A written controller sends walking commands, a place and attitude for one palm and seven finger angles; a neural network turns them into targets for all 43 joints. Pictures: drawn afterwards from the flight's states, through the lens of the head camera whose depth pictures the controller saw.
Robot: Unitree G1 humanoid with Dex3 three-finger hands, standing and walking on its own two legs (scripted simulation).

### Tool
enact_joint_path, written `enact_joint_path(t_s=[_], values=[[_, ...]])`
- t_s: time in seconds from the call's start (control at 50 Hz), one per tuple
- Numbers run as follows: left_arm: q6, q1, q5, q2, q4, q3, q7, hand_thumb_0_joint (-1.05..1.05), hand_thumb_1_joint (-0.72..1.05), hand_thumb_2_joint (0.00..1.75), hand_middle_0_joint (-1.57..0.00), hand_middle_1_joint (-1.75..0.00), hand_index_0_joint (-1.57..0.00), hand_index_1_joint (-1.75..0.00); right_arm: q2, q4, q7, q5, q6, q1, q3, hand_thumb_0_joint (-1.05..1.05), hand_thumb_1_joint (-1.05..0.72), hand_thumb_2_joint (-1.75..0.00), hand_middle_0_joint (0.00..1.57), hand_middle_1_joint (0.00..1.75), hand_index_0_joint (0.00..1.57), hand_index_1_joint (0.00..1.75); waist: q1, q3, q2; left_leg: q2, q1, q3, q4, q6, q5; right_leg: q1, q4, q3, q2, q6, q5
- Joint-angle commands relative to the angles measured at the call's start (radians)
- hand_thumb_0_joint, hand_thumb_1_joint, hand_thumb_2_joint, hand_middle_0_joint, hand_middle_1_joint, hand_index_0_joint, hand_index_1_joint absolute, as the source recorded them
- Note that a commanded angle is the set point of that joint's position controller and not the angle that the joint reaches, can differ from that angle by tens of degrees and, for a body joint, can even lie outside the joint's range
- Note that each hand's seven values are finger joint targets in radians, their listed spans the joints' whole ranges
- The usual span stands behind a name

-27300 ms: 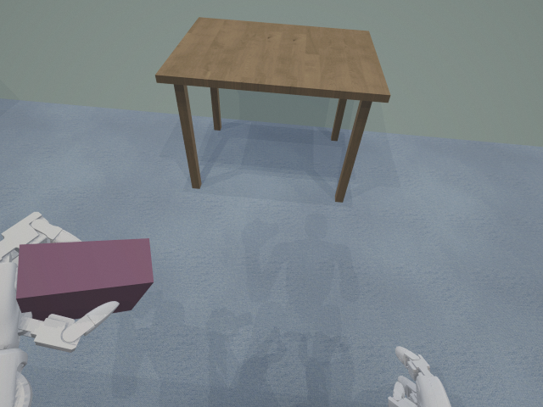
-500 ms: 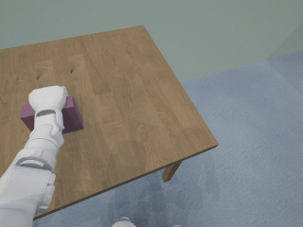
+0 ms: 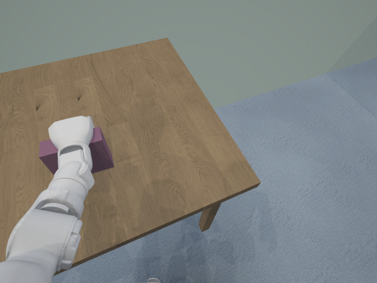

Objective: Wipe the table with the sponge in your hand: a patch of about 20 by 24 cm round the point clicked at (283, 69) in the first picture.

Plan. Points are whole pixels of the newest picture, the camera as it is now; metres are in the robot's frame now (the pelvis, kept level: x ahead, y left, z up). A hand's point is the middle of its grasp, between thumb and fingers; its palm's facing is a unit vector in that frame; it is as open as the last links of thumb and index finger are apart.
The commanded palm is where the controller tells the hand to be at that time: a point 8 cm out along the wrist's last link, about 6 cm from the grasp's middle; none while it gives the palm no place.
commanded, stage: wipe back along the middle lane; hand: left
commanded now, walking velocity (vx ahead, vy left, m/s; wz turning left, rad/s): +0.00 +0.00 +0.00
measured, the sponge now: (82, 159) +0.42 +0.27 -0.05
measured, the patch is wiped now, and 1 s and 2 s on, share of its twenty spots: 0.30 0.45 0.65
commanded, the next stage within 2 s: slide across to the third lane in 1.46 s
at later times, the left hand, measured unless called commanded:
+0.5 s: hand (80, 165) +0.38 +0.25 -0.02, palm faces -0.11 +0.00 -0.99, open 9.4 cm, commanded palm +0.35 +0.23 +0.02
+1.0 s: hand (83, 182) +0.34 +0.23 -0.02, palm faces -0.08 -0.01 -1.00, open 9.4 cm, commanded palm +0.29 +0.21 +0.02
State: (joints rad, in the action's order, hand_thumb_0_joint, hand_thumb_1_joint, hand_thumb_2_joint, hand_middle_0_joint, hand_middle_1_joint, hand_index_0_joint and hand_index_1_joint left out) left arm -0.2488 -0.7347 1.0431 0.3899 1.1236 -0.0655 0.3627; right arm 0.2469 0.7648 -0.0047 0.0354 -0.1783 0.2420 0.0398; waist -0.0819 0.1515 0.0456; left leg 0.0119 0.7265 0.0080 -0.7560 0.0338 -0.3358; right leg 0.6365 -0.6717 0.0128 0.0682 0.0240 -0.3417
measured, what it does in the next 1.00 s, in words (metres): stands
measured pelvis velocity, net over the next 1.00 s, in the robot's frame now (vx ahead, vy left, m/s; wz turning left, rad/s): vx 0.00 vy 0.01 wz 0.01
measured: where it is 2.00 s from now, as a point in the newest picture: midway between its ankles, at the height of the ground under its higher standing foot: outside the picture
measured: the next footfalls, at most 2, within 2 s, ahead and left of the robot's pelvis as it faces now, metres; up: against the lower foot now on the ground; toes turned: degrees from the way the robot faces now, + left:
none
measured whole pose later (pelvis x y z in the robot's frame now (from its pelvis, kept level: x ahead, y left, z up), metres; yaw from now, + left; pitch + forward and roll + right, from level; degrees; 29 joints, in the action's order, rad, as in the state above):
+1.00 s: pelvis +0.00 +0.01 +0.01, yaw +1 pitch +11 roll -2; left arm -0.40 -0.35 1.02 0.24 0.72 -0.26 0.40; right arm 0.23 0.69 0.00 0.07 -0.23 0.14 0.03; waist 0.01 0.16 0.04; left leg -0.01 0.56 0.00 -0.71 0.05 -0.33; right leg 0.48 -0.65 0.00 0.04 0.01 -0.35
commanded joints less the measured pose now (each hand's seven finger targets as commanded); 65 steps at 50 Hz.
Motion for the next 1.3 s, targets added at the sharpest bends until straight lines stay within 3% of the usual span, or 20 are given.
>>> enact_joint_path(t_s=[0.0,0.04,0.08,0.2,0.26,0.44,0.48,0.58,0.64,0.68,0.74,0.78,0.86,0.88,1.06,1.08,1.14,1.18,1.22,1.28], values=[[-0.007,-0.203,0.018,0.195,-0.143,0.029,0.021,0.0,0.1,1.3,-1.2,-1.6,-1.2,-1.6,0.161,-0.092,0.002,0.005,0.015,0.037,0.051,0.0,-0.9,-0.9,0.2,0.3,0.2,0.3,0.03,0.386,-0.021,-0.015,-0.285,0.007,0.037,0.012,0.381,-0.211,0.056,-0.019,-0.02,0.031,0.508],[-0.009,-0.172,0.012,0.16,-0.151,0.006,0.022,0.0,0.1,1.3,-1.2,-1.6,-1.2,-1.6,0.156,-0.099,-0.001,0.011,0.017,0.025,0.051,0.0,-0.9,-0.9,0.2,0.3,0.2,0.3,0.024,0.355,-0.037,-0.018,-0.271,0.0,0.044,0.015,0.36,-0.216,0.068,-0.024,-0.023,0.028,0.512],[-0.012,-0.136,0.003,0.188,-0.146,0.042,0.02,0.0,0.1,1.3,-1.2,-1.6,-1.2,-1.6,0.161,-0.101,0.002,0.017,0.016,0.013,0.051,0.0,-0.9,-0.9,0.2,0.3,0.2,0.3,0.033,0.321,-0.063,-0.017,-0.249,0.007,0.053,0.015,0.341,-0.225,0.072,-0.03,-0.026,0.03,0.502],[-0.02,-0.113,0.004,0.078,-0.178,-0.058,0.014,0.0,0.1,1.3,-1.2,-1.6,-1.2,-1.6,0.153,-0.112,0.005,0.022,0.015,-0.012,0.05,0.0,-0.9,-0.9,0.2,0.3,0.2,0.3,0.022,0.258,-0.04,-0.017,-0.276,0.008,0.071,0.016,0.286,-0.164,0.089,-0.015,-0.022,0.033,0.396],[-0.024,-0.063,0.002,0.081,-0.179,-0.044,0.016,0.0,0.1,1.3,-1.2,-1.6,-1.2,-1.6,0.148,-0.119,0.005,0.022,0.009,-0.024,0.05,0.0,-0.9,-0.9,0.2,0.3,0.2,0.3,0.039,0.274,-0.041,-0.018,-0.282,0.004,0.072,0.013,0.286,-0.174,0.089,-0.017,-0.023,0.037,0.394],[-0.042,-0.054,-0.013,-0.034,-0.224,-0.116,0.028,0.0,0.1,1.3,-1.2,-1.6,-1.2,-1.6,0.132,-0.141,0.011,0.023,0.0,-0.071,0.048,0.0,-0.9,-0.9,0.2,0.3,0.2,0.3,0.04,0.263,-0.047,-0.008,-0.324,0.024,0.084,0.003,0.267,-0.116,0.083,0.011,-0.015,0.041,0.298],[-0.047,-0.071,-0.022,-0.021,-0.237,-0.093,0.031,0.0,0.1,1.3,-1.2,-1.6,-1.2,-1.6,0.132,-0.143,0.014,0.025,-0.001,-0.087,0.045,0.0,-0.9,-0.9,0.2,0.3,0.2,0.3,0.046,0.268,-0.044,-0.005,-0.331,0.032,0.091,0.001,0.268,-0.12,0.082,0.007,-0.015,0.044,0.287],[-0.072,-0.022,-0.032,-0.062,-0.263,-0.115,0.033,0.0,0.1,1.3,-1.2,-1.6,-1.2,-1.6,0.123,-0.157,0.014,0.026,-0.009,-0.11,0.042,0.0,-0.9,-0.9,0.2,0.3,0.2,0.3,0.057,0.263,-0.058,-0.007,-0.34,0.033,0.098,0.0,0.274,-0.135,0.085,0.015,-0.014,0.045,0.29],[-0.087,0.044,-0.031,-0.043,-0.274,-0.109,0.033,0.0,0.1,1.3,-1.2,-1.6,-1.2,-1.6,0.127,-0.164,0.013,0.024,-0.017,-0.113,0.039,0.0,-0.9,-0.9,0.2,0.3,0.2,0.3,0.068,0.26,-0.069,-0.013,-0.335,0.027,0.097,0.001,0.274,-0.163,0.088,0.012,-0.016,0.046,0.311],[-0.091,0.087,-0.034,-0.064,-0.306,-0.108,0.03,0.0,0.1,1.3,-1.2,-1.6,-1.2,-1.6,0.124,-0.174,0.011,0.025,-0.017,-0.131,0.042,0.0,-0.9,-0.9,0.2,0.3,0.2,0.3,0.082,0.275,-0.07,-0.009,-0.348,0.034,0.097,-0.004,0.313,-0.173,0.077,0.013,-0.016,0.049,0.333],[-0.106,0.133,-0.038,-0.112,-0.347,-0.16,0.026,0.0,0.1,1.3,-1.2,-1.6,-1.2,-1.6,0.121,-0.185,0.005,0.028,-0.019,-0.143,0.039,0.0,-0.9,-0.9,0.2,0.3,0.2,0.3,0.075,0.247,-0.08,-0.009,-0.357,0.032,0.1,-0.002,0.303,-0.169,0.086,0.017,-0.013,0.048,0.325],[-0.118,0.166,-0.049,-0.079,-0.366,-0.119,0.026,0.0,0.1,1.3,-1.2,-1.6,-1.2,-1.6,0.124,-0.19,0.006,0.03,-0.018,-0.159,0.037,0.0,-0.9,-0.9,0.2,0.3,0.2,0.3,0.089,0.227,-0.092,-0.01,-0.345,0.035,0.11,-0.002,0.29,-0.188,0.093,0.01,-0.014,0.05,0.321],[-0.144,0.226,-0.049,-0.127,-0.416,-0.173,0.019,0.0,0.1,1.3,-1.2,-1.6,-1.2,-1.6,0.119,-0.201,0.002,0.032,-0.016,-0.175,0.034,0.0,-0.9,-0.9,0.2,0.3,0.2,0.3,0.091,0.211,-0.086,-0.011,-0.363,0.034,0.113,-0.004,0.302,-0.191,0.088,0.018,-0.014,0.051,0.325],[-0.147,0.247,-0.059,-0.101,-0.437,-0.138,0.018,0.0,0.1,1.3,-1.2,-1.6,-1.2,-1.6,0.122,-0.207,0.001,0.034,-0.012,-0.187,0.034,0.0,-0.9,-0.9,0.2,0.3,0.2,0.3,0.108,0.22,-0.08,-0.01,-0.365,0.04,0.117,-0.006,0.312,-0.203,0.087,0.013,-0.012,0.055,0.328],[-0.174,0.325,-0.061,-0.139,-0.529,-0.199,-0.003,0.0,0.1,1.3,-1.2,-1.6,-1.2,-1.6,0.118,-0.231,0.004,0.038,-0.007,-0.223,0.023,0.0,-0.9,-0.9,0.2,0.3,0.2,0.3,0.104,0.179,-0.092,-0.018,-0.374,0.038,0.123,-0.005,0.288,-0.214,0.089,0.007,-0.014,0.055,0.323],[-0.173,0.343,-0.067,-0.112,-0.54,-0.16,-0.004,0.0,0.1,1.3,-1.2,-1.6,-1.2,-1.6,0.12,-0.233,0.005,0.038,-0.005,-0.234,0.024,0.0,-0.9,-0.9,0.2,0.3,0.2,0.3,0.12,0.184,-0.093,-0.018,-0.373,0.043,0.126,-0.005,0.29,-0.224,0.09,-0.001,-0.012,0.059,0.325],[-0.171,0.345,-0.057,-0.16,-0.575,-0.225,-0.011,0.0,0.1,1.3,-1.2,-1.6,-1.2,-1.6,0.115,-0.241,0.003,0.038,-0.003,-0.241,0.021,0.0,-0.9,-0.9,0.2,0.3,0.2,0.3,0.104,0.172,-0.086,-0.019,-0.386,0.038,0.122,-0.003,0.289,-0.214,0.087,0.004,-0.015,0.056,0.323],[-0.169,0.391,-0.055,-0.127,-0.59,-0.184,-0.011,0.0,0.1,1.3,-1.2,-1.6,-1.2,-1.6,0.118,-0.246,0.001,0.038,-0.001,-0.252,0.021,0.0,-0.9,-0.9,0.2,0.3,0.2,0.3,0.126,0.183,-0.083,-0.019,-0.384,0.048,0.122,-0.007,0.303,-0.223,0.08,-0.009,-0.011,0.064,0.333],[-0.168,0.415,-0.058,-0.177,-0.622,-0.246,-0.016,0.0,0.1,1.3,-1.2,-1.6,-1.2,-1.6,0.11,-0.26,-0.004,0.038,0.001,-0.254,0.018,0.0,-0.9,-0.9,0.2,0.3,0.2,0.3,0.114,0.178,-0.094,-0.019,-0.39,0.044,0.118,-0.002,0.301,-0.225,0.077,0.003,-0.014,0.058,0.334],[-0.168,0.462,-0.061,-0.126,-0.634,-0.184,-0.012,0.0,0.1,1.3,-1.2,-1.6,-1.2,-1.6,0.116,-0.257,-0.002,0.037,0.003,-0.273,0.02,0.0,-0.9,-0.9,0.2,0.3,0.2,0.3,0.133,0.164,-0.105,-0.025,-0.374,0.044,0.12,-0.004,0.28,-0.239,0.082,-0.022,-0.012,0.064,0.341]])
